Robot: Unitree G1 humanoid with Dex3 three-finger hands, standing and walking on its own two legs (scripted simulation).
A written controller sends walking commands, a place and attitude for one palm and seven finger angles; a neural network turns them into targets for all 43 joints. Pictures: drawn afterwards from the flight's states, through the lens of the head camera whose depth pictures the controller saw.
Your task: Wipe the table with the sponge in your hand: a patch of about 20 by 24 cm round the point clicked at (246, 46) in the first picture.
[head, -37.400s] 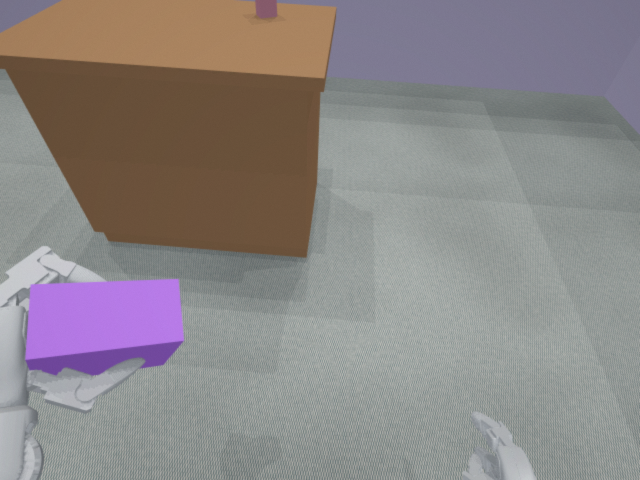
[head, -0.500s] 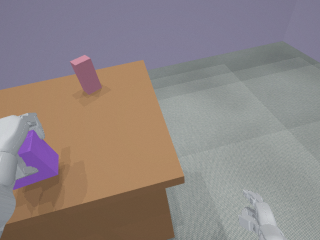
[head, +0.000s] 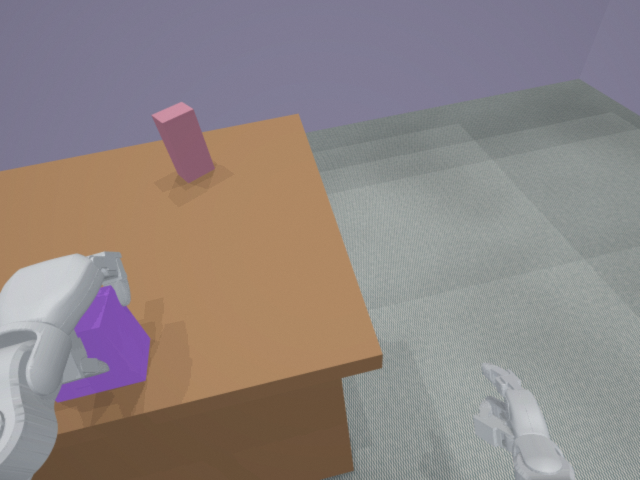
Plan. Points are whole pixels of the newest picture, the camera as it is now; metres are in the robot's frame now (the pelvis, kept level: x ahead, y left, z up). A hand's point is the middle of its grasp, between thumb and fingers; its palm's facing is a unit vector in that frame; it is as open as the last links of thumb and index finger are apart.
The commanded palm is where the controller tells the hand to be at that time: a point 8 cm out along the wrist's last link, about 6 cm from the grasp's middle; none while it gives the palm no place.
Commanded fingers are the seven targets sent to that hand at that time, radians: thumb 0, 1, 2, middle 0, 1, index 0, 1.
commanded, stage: move the sponge above the wiping area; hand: left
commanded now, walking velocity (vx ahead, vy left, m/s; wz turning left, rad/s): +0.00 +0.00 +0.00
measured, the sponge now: (91, 353) +0.20 +0.32 +0.08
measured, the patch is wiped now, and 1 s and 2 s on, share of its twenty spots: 0.05 0.05 0.05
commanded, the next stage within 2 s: none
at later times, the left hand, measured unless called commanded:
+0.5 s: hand (110, 309) +0.22 +0.27 +0.15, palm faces +0.01 -0.01 -1.00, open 9.9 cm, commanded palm +0.19 +0.30 +0.24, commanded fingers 0.00 0.10 1.30 -1.20 -1.60 -1.20 -1.60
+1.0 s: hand (85, 262) +0.25 +0.28 +0.20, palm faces +0.20 +0.05 -0.98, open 9.9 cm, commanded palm +0.20 +0.30 +0.24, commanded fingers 0.00 0.10 1.30 -1.20 -1.60 -1.20 -1.60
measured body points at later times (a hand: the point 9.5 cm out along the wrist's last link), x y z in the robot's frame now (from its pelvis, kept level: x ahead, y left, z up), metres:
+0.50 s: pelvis +0.00 -0.01 +0.00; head +0.00 -0.05 +0.45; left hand +0.22 +0.27 +0.20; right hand +0.25 -0.22 -0.09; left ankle +0.03 +0.09 -0.74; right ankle +0.00 -0.11 -0.74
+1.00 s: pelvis +0.01 -0.02 +0.00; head -0.01 -0.06 +0.45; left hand +0.23 +0.28 +0.25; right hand +0.24 -0.22 -0.09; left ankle +0.03 +0.09 -0.74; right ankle +0.00 -0.11 -0.74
